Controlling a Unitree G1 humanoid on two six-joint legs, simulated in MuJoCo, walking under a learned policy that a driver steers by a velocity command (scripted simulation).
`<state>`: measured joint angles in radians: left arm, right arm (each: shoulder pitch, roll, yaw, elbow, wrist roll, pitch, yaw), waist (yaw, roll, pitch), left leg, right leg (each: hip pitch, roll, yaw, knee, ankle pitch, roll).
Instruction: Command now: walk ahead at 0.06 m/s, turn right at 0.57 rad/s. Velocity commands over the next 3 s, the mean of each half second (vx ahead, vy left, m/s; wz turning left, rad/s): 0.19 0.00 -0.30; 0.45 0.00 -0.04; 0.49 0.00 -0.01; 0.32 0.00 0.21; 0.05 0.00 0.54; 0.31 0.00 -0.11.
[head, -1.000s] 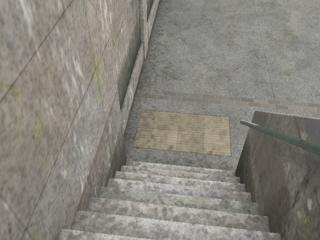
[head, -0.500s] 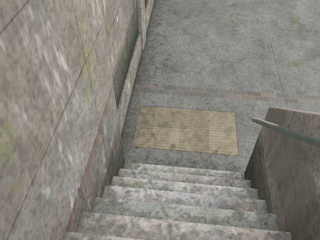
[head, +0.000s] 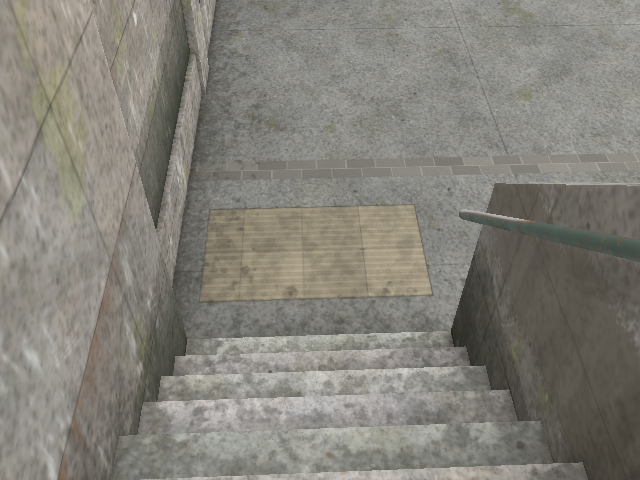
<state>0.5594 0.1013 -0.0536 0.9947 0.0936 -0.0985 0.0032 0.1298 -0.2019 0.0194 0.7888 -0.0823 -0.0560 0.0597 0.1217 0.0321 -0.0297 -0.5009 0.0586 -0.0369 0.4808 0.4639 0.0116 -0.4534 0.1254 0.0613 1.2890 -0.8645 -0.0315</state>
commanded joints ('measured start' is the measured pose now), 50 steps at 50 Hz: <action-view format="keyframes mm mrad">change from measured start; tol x32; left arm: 1 14 208 37 -59 -41 28 -13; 35 -448 109 39 -180 -112 113 -12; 43 159 283 98 84 -124 77 -22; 50 -300 156 85 15 -82 20 3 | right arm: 1 203 -108 -48 6 28 -8 -21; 30 693 -39 39 370 -45 -92 -52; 50 216 -37 -81 143 68 98 -89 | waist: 1 -101 -28 99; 4 -88 281 -400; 11 44 29 153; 50 -232 -121 123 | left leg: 1 366 24 41 -465 54 39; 3 1084 227 1 -120 548 254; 5 1154 455 -146 215 1074 451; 11 -48 162 34 -177 -412 50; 16 369 284 -342 -145 -1085 145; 33 207 219 -90 -71 -865 276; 40 71 126 109 409 -244 127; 42 -359 -78 48 1006 -1175 70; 50 -184 -130 -110 821 -334 15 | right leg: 1 -128 -153 404 -129 588 -145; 5 -826 43 49 1112 -105 96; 11 -467 -136 -44 828 416 130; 18 -1216 -191 193 425 912 42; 26 -915 -236 34 230 1094 6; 33 -679 -263 -46 93 1029 -8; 40 255 -108 -209 -468 774 8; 42 568 -435 322 -619 1048 -157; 46 88 -503 440 -799 285 -268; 50 -290 -344 141 -572 210 -134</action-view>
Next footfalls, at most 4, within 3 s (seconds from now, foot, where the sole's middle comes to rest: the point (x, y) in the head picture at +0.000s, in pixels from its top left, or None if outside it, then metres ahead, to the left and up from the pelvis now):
0.04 left None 0.13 0.11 -0.86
0.80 right None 0.22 -0.13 -0.86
1.24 left None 0.39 0.09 -1.07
1.82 right None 0.65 -0.12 -1.28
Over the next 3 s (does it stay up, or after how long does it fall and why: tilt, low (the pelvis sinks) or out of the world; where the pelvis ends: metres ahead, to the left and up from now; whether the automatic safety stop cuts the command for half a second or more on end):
stays up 1.04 0.16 -0.93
